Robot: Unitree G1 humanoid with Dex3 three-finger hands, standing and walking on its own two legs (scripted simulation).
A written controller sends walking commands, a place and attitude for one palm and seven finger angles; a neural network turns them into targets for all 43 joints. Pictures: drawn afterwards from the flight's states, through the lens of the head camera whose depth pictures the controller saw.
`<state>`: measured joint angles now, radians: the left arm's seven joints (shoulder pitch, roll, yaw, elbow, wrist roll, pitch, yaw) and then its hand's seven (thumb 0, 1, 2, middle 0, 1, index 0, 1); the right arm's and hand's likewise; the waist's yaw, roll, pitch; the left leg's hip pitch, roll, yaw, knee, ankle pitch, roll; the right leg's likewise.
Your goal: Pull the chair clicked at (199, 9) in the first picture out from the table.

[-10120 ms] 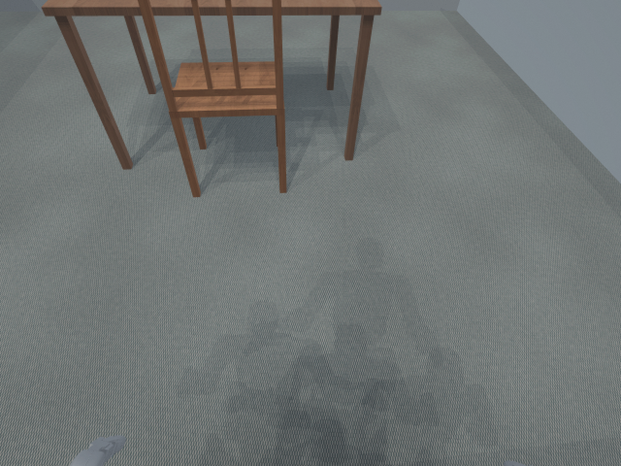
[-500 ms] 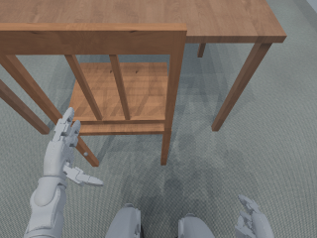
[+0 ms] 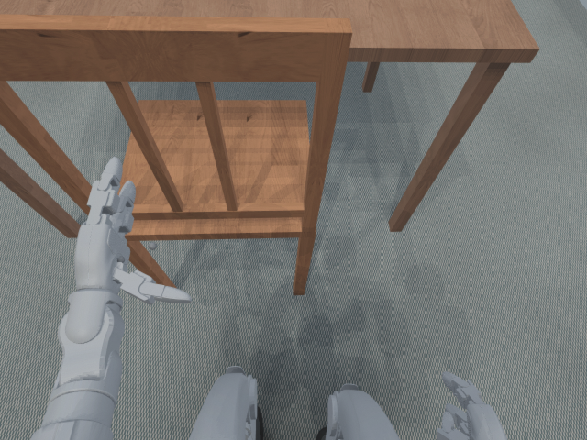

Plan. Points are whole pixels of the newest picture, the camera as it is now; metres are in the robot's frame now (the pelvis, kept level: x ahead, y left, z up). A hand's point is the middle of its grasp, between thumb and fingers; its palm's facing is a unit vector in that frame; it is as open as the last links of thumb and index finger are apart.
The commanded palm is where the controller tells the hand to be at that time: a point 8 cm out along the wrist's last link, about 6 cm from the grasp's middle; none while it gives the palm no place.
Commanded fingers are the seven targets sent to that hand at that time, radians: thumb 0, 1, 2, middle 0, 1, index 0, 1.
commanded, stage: aim the fingers beside a spindle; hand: left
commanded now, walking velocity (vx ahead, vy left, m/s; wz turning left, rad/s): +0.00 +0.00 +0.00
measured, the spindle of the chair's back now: (153, 157) +0.51 +0.23 +0.02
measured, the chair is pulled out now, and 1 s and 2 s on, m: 0.00 0.00 0.00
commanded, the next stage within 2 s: none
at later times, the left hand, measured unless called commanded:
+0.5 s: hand (167, 259) +0.35 +0.18 +0.00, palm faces +0.03 -1.00 -0.01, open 17.0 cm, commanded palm +0.33 +0.24 +0.02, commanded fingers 0.00 -0.50 0.30 -0.06 -0.08 -0.06 -0.08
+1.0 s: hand (158, 245) +0.35 +0.19 +0.03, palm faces +0.09 -0.99 -0.07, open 17.0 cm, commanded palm +0.33 +0.24 +0.02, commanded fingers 0.00 -0.50 0.30 -0.06 -0.08 -0.06 -0.08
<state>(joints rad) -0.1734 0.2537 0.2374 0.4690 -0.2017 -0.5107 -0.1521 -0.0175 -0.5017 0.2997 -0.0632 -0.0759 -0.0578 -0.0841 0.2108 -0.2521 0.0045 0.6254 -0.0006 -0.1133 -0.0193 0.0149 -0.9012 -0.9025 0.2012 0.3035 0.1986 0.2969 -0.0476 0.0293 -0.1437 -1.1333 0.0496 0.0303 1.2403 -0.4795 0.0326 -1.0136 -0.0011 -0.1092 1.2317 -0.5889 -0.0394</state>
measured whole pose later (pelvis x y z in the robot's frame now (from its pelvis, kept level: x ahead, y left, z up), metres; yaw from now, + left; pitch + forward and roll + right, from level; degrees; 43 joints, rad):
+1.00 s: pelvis +0.00 +0.00 +0.00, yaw +0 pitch +22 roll -3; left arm -0.17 0.24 0.22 0.44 -0.17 -0.54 -0.10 -0.02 -0.50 0.30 -0.06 -0.08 -0.06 -0.08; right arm 0.21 -0.25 0.01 0.62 0.00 -0.08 -0.01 0.01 -0.90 -0.90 0.20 0.30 0.20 0.30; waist -0.05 0.03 -0.14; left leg -1.15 0.05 0.03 1.26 -0.49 0.03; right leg -1.03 0.00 -0.11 1.25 -0.59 -0.04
